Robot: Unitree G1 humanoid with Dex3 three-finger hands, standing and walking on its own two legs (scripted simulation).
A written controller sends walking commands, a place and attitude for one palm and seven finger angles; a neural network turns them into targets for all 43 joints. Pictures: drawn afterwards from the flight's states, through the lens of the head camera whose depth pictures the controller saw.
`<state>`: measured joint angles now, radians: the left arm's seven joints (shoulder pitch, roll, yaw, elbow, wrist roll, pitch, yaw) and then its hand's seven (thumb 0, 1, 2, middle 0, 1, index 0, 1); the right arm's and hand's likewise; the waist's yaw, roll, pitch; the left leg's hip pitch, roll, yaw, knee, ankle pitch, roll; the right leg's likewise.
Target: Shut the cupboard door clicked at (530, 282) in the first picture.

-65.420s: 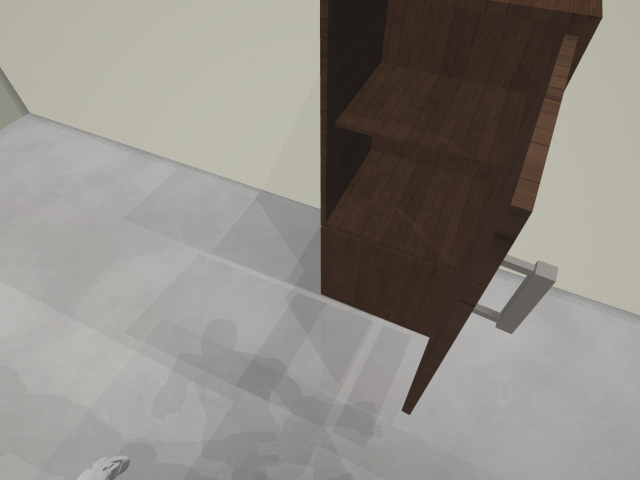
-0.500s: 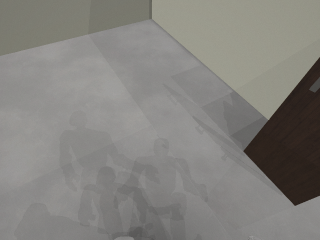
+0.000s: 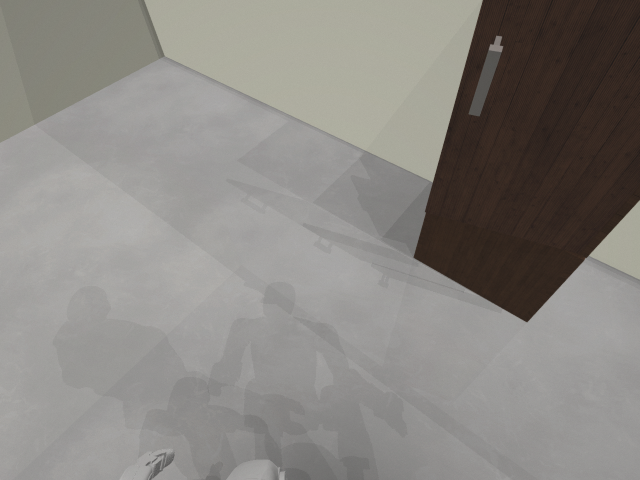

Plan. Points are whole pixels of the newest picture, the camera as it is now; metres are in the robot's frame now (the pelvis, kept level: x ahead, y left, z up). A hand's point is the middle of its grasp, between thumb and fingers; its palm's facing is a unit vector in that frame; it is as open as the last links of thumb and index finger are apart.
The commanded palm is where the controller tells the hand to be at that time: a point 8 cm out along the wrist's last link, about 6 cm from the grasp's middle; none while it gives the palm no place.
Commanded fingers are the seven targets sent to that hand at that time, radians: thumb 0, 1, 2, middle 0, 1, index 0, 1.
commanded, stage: turn to face it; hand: left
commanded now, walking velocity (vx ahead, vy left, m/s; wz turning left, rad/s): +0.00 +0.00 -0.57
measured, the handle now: (486, 76) +0.76 -0.27 +0.07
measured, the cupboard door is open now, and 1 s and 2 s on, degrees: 16 16 16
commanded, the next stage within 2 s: take the last steps up to it in 0.52 s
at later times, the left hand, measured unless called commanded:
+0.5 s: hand (194, 465) +0.16 +0.20 -0.15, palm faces -0.23 -0.95 -0.22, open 7.4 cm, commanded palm none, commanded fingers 0.00 0.90 0.90 -0.20 -0.30 -0.20 -0.30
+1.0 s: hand (236, 460) +0.17 +0.14 -0.17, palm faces -0.37 -0.92 -0.15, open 7.4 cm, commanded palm none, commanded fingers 0.00 0.90 0.90 -0.20 -0.30 -0.20 -0.30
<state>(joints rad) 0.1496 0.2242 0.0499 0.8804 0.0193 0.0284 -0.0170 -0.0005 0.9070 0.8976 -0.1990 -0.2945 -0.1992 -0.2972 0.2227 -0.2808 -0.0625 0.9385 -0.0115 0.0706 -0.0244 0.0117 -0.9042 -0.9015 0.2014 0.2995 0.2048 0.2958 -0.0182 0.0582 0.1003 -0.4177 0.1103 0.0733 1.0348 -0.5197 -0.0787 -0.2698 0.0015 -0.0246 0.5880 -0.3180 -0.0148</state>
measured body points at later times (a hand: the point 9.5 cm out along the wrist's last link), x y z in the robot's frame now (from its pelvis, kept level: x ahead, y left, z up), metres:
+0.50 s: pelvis +0.02 +0.02 +0.01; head +0.06 +0.02 +0.46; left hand +0.17 +0.25 -0.13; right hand +0.00 -0.24 -0.13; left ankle +0.06 +0.14 -0.73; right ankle -0.03 -0.10 -0.69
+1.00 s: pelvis +0.07 -0.02 +0.01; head +0.10 -0.01 +0.45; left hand +0.19 +0.19 -0.16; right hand -0.01 -0.26 -0.13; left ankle +0.10 +0.10 -0.73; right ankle -0.02 -0.11 -0.67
